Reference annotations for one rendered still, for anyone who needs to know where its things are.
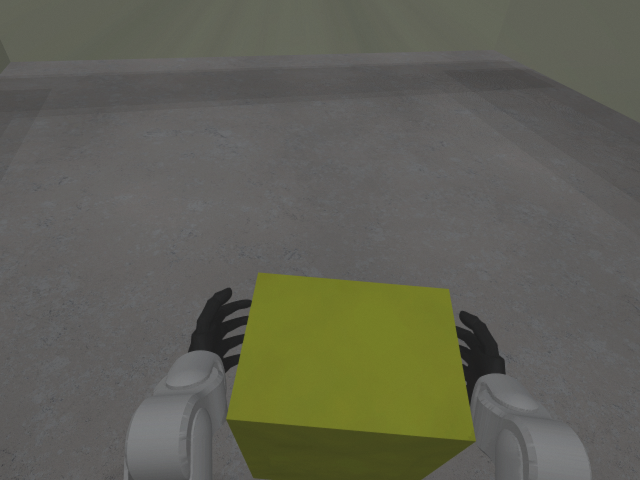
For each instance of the left robot forearm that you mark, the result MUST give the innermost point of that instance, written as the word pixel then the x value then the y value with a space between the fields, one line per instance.
pixel 170 434

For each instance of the left robot hand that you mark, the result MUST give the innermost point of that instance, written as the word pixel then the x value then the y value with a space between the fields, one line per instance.
pixel 210 329

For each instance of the right robot forearm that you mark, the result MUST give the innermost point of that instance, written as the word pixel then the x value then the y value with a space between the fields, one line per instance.
pixel 518 434

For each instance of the right robot hand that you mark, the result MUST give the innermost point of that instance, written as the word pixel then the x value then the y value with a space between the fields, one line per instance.
pixel 483 358

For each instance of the carton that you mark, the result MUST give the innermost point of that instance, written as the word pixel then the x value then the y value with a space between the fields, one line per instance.
pixel 349 380

